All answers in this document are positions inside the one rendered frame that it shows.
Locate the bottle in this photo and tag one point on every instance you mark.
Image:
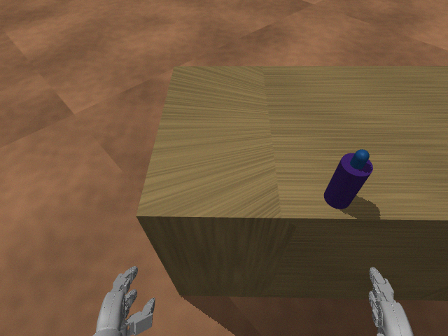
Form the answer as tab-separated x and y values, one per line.
351	173

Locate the right robot hand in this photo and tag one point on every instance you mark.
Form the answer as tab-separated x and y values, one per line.
387	314

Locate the left robot hand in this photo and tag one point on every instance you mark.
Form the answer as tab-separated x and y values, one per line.
116	306

